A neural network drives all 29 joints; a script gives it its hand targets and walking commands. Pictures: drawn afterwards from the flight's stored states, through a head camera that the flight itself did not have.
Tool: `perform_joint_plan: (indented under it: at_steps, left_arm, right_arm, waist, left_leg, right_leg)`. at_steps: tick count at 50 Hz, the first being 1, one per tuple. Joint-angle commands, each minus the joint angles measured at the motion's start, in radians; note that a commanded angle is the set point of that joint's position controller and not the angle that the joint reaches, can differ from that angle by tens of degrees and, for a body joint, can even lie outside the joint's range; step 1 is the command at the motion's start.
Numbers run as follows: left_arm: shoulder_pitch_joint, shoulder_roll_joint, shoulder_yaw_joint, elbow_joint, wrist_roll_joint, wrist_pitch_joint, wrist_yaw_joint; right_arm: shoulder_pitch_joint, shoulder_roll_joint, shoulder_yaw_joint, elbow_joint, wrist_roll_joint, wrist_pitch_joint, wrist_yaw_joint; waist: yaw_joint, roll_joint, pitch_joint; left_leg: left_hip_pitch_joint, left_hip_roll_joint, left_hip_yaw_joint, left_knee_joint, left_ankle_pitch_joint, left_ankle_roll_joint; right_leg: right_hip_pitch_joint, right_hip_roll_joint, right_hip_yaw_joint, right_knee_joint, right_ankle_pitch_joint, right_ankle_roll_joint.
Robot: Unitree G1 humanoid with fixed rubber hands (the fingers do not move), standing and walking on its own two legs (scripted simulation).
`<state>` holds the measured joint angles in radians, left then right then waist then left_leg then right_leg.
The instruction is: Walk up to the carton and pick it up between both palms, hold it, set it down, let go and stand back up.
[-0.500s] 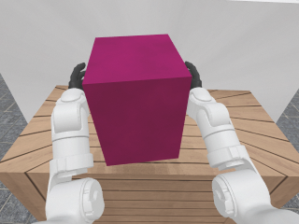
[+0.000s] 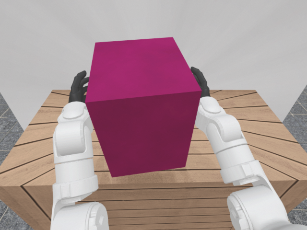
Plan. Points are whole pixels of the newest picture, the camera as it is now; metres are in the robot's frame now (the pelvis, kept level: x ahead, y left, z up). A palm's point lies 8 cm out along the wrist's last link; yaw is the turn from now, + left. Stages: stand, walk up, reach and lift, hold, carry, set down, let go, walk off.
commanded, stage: hold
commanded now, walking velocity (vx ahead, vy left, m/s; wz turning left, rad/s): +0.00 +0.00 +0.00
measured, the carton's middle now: (142, 107) +0.38 +0.00 +0.18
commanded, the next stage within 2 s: set down in 0.48 s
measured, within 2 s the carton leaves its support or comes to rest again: neither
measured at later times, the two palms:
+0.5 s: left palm (79, 99) +0.36 +0.14 +0.22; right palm (200, 94) +0.36 -0.14 +0.22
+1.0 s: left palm (78, 97) +0.38 +0.15 +0.22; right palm (193, 101) +0.37 -0.14 +0.19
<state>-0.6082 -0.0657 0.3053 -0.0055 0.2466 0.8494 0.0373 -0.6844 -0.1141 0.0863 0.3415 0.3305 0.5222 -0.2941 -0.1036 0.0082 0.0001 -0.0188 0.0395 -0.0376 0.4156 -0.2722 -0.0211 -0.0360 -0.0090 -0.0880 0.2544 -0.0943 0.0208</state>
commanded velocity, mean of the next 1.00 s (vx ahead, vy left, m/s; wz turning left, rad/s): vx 0.00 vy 0.00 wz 0.00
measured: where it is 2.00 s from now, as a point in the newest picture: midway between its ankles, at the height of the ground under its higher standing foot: outside the picture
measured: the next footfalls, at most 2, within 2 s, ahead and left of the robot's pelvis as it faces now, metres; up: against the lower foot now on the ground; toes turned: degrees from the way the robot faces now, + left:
none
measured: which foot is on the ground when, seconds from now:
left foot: down 0.00-1.00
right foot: down 0.00-1.00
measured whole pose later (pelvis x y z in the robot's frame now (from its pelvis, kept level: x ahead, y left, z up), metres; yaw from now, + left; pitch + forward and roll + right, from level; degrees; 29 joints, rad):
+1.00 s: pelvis -0.01 -0.01 +0.00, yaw +2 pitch -8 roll -1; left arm -0.78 -0.08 0.41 0.29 0.35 0.59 -0.05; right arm -0.71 0.02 -0.13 0.57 0.05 0.24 -0.20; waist -0.06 -0.02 0.06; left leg 0.02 0.02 -0.06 0.35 -0.23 -0.02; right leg -0.01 -0.03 -0.11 0.25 -0.09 0.01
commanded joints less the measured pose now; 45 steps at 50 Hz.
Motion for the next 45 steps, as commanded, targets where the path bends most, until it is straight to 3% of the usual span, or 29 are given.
perform_joint_plan:
  at_steps: [1, 3, 5, 6, 7, 10, 12, 13, 16, 18, 21, 22, 24, 25, 26, 27, 29, 30, 35, 36, 38, 39, 40, 41, 43, 44, 45]
  left_arm:
    - [-0.772, -0.541, -0.636, -0.21, -0.202, -0.081, -0.138]
    - [-0.73, -0.525, -0.569, -0.079, -0.162, -0.062, -0.145]
    - [-0.792, -0.534, -0.573, -0.057, -0.152, -0.055, -0.16]
    - [-0.804, -0.539, -0.563, -0.002, -0.15, -0.053, -0.161]
    - [-0.819, -0.547, -0.545, 0.023, -0.145, -0.061, -0.165]
    - [-0.864, -0.546, -0.508, 0.107, -0.142, -0.067, -0.168]
    - [-0.895, -0.571, -0.509, 0.135, -0.156, -0.075, -0.168]
    - [-0.921, -0.566, -0.505, 0.126, -0.151, -0.082, -0.166]
    - [-0.928, -0.571, -0.489, 0.176, -0.161, -0.098, -0.162]
    - [-0.968, -0.573, -0.479, 0.205, -0.159, -0.112, -0.163]
    - [-0.972, -0.573, -0.482, 0.169, -0.168, -0.134, -0.16]
    - [-0.952, -0.574, -0.482, 0.176, -0.167, -0.134, -0.154]
    - [-0.944, -0.552, -0.447, 0.219, -0.146, -0.134, -0.157]
    - [-0.95, -0.579, -0.471, 0.139, -0.157, -0.145, -0.161]
    - [-0.95, -0.593, -0.495, 0.125, -0.162, -0.148, -0.163]
    - [-0.952, -0.609, -0.525, 0.082, -0.182, -0.155, -0.16]
    - [-0.937, -0.615, -0.572, 0.024, -0.196, -0.168, -0.146]
    - [-0.922, -0.6, -0.588, -0.023, -0.216, -0.167, -0.142]
    - [-0.848, -0.536, -0.508, 0.022, -0.17, -0.16, -0.156]
    - [-0.844, -0.531, -0.515, 0.003, -0.161, -0.156, -0.161]
    - [-0.869, -0.529, -0.473, 0.052, -0.121, -0.169, -0.174]
    - [-0.862, -0.516, -0.465, 0.044, -0.124, -0.176, -0.177]
    - [-0.859, -0.493, -0.418, 0.09, -0.103, -0.189, -0.182]
    - [-0.844, -0.492, -0.405, 0.134, -0.085, -0.202, -0.196]
    - [-0.812, -0.473, -0.35, 0.202, -0.054, -0.231, -0.217]
    - [-0.805, -0.48, -0.354, 0.229, -0.035, -0.247, -0.228]
    - [-0.772, -0.471, -0.297, 0.264, -0.009, -0.265, -0.238]
  right_arm:
    - [-0.931, 0.74, 0.423, -0.442, 0.151, -0.071, 0.094]
    - [-0.922, 0.71, 0.376, -0.39, 0.116, -0.053, 0.093]
    - [-0.946, 0.715, 0.326, -0.334, 0.072, -0.05, 0.1]
    - [-0.963, 0.732, 0.304, -0.299, 0.057, -0.049, 0.109]
    - [-0.995, 0.75, 0.295, -0.295, 0.045, -0.052, 0.116]
    - [-1.002, 0.745, 0.233, -0.205, 0.006, -0.053, 0.133]
    - [-1.024, 0.742, 0.201, -0.151, -0.006, -0.06, 0.147]
    - [-1.047, 0.743, 0.207, -0.167, -0.011, -0.073, 0.153]
    - [-1.061, 0.731, 0.185, -0.118, -0.009, -0.077, 0.159]
    - [-1.051, 0.724, 0.161, -0.064, -0.023, -0.082, 0.163]
    - [-1.098, 0.772, 0.22, -0.13, -0.008, -0.099, 0.16]
    - [-1.083, 0.767, 0.217, -0.118, 0.016, -0.097, 0.157]
    - [-1.078, 0.761, 0.218, -0.094, 0.01, -0.091, 0.151]
    - [-1.059, 0.728, 0.212, -0.105, 0.01, -0.111, 0.16]
    - [-1.05, 0.726, 0.236, -0.119, 0.024, -0.125, 0.159]
    - [-1.078, 0.734, 0.277, -0.158, 0.046, -0.139, 0.163]
    - [-1.056, 0.743, 0.327, -0.21, 0.075, -0.153, 0.161]
    - [-1.023, 0.74, 0.355, -0.24, 0.091, -0.15, 0.157]
    - [-0.983, 0.747, 0.345, -0.262, 0.065, -0.149, 0.131]
    - [-0.985, 0.726, 0.344, -0.283, 0.062, -0.148, 0.13]
    - [-1.003, 0.729, 0.292, -0.26, 0.008, -0.171, 0.135]
    - [-0.979, 0.714, 0.284, -0.239, -0.009, -0.177, 0.139]
    - [-0.981, 0.712, 0.252, -0.222, -0.03, -0.198, 0.146]
    - [-0.974, 0.706, 0.213, -0.195, -0.057, -0.216, 0.157]
    - [-0.912, 0.679, 0.147, -0.103, -0.124, -0.264, 0.172]
    - [-0.89, 0.65, 0.111, -0.076, -0.16, -0.295, 0.175]
    - [-0.875, 0.657, 0.09, -0.039, -0.201, -0.322, 0.183]
  waist:
    - [0.024, 0.025, -0.565]
    - [0.021, 0.005, -0.423]
    - [0.016, 0.047, -0.397]
    - [0.005, 0.04, -0.365]
    - [0.021, 0.033, -0.358]
    - [-0.013, 0.039, -0.316]
    - [-0.017, 0.076, -0.312]
    - [0.002, 0.07, -0.374]
    - [0.004, 0.075, -0.399]
    - [-0.019, 0.074, -0.359]
    - [0.018, 0.031, -0.49]
    - [0.004, 0.04, -0.487]
    - [0.013, 0.038, -0.451]
    - [0.031, 0.055, -0.467]
    - [0.025, 0.062, -0.494]
    - [0.026, 0.039, -0.559]
    - [0.024, 0.057, -0.625]
    - [0.025, 0.029, -0.673]
    - [0.03, -0.02, -0.511]
    - [0.033, -0.007, -0.509]
    - [0.037, 0.002, -0.455]
    - [0.039, -0.037, -0.47]
    - [0.043, -0.036, -0.422]
    - [0.025, -0.001, -0.396]
    - [0.04, -0.033, -0.366]
    - [0.021, -0.013, -0.344]
    - [0.046, -0.041, -0.327]
  left_leg:
    - [-0.027, -0.101, 0.014, -0.003, 0.582, -0.063]
    - [-0.068, -0.095, 0.028, -0.054, 0.42, -0.052]
    - [-0.125, -0.093, 0.037, -0.103, 0.284, -0.037]
    - [-0.153, -0.085, 0.046, -0.115, 0.228, -0.034]
    - [-0.169, -0.088, 0.039, -0.126, 0.192, -0.022]
    - [-0.224, -0.078, 0.043, -0.178, 0.076, 0.005]
    - [-0.233, -0.076, 0.038, -0.171, 0.056, -0.003]
    - [-0.221, -0.075, 0.038, -0.17, 0.083, -0.004]
    - [-0.212, -0.074, 0.04, -0.171, 0.091, -0.011]
    - [-0.232, -0.082, 0.034, -0.18, 0.043, -0.006]
    - [-0.168, -0.097, 0.03, -0.139, 0.165, -0.011]
    - [-0.152, -0.089, 0.027, -0.128, 0.193, -0.019]
    - [-0.154, -0.1, 0.043, -0.114, 0.196, -0.021]
    - [-0.112, -0.102, 0.043, -0.107, 0.255, -0.026]
    - [-0.085, -0.106, 0.031, -0.09, 0.329, -0.033]
    - [-0.055, -0.109, 0.026, -0.069, 0.393, -0.031]
    - [0.002, -0.109, 0.02, -0.038, 0.533, -0.043]
    - [0.016, -0.115, 0.02, -0.026, 0.539, -0.044]
    - [-0.064, -0.112, 0.025, -0.068, 0.415, -0.016]
    - [-0.075, -0.113, 0.03, -0.08, 0.36, -0.006]
    - [-0.091, -0.11, 0.042, -0.104, 0.284, -0.007]
    - [-0.077, -0.109, 0.041, -0.105, 0.308, 0.001]
    - [-0.096, -0.104, 0.041, -0.11, 0.29, -0.003]
    - [-0.082, -0.104, 0.048, -0.11, 0.265, -0.005]
    - [-0.088, -0.093, 0.059, -0.124, 0.259, -0.008]
    - [-0.075, -0.096, 0.067, -0.131, 0.252, -0.014]
    - [-0.08, -0.096, 0.066, -0.14, 0.245, -0.009]
  right_leg:
    - [0.352, 0.113, 0.025, 0.087, 0.447, 0.042]
    - [0.304, 0.101, 0.018, 0.06, 0.29, 0.048]
    - [0.294, 0.103, 0.018, 0.049, 0.126, 0.029]
    - [0.283, 0.096, 0.011, 0.048, 0.083, 0.03]
    - [0.286, 0.086, 0.024, 0.039, 0.053, 0.026]
    - [0.281, 0.088, 0.013, 0.042, -0.002, 0.028]
    - [0.261, 0.092, 0.015, 0.04, -0.035, 0.018]
    - [0.273, 0.091, 0.014, 0.054, -0.015, 0.022]
    - [0.263, 0.085, 0.022, 0.039, -0.029, 0.024]
    - [0.26, 0.077, 0.021, 0.038, -0.059, 0.028]
    - [0.283, 0.073, 0.029, 0.034, 0.024, 0.027]
    - [0.275, 0.078, 0.022, 0.038, 0.038, 0.025]
    - [0.258, 0.072, 0.023, 0.025, 0.033, 0.033]
    - [0.271, 0.07, 0.003, 0.04, 0.07, 0.011]
    - [0.274, 0.077, 0.003, 0.038, 0.125, 0.004]
    - [0.282, 0.077, 0.0, 0.046, 0.168, 0.005]
    - [0.306, 0.081, 0.011, 0.056, 0.293, 0.007]
    - [0.318, 0.083, 0.014, 0.06, 0.335, 0.012]
    - [0.345, 0.063, 0.033, 0.066, 0.35, 0.03]
    - [0.339, 0.064, 0.025, 0.057, 0.311, 0.032]
    - [0.314, 0.059, 0.018, 0.043, 0.221, 0.033]
    - [0.323, 0.068, 0.006, 0.038, 0.221, 0.028]
    - [0.296, 0.063, 0.0, 0.043, 0.197, 0.028]
    - [0.293, 0.055, -0.012, 0.039, 0.186, 0.031]
    - [0.29, 0.058, -0.024, 0.031, 0.144, 0.029]
    - [0.311, 0.052, -0.031, 0.026, 0.118, 0.024]
    - [0.299, 0.057, -0.041, 0.024, 0.099, 0.02]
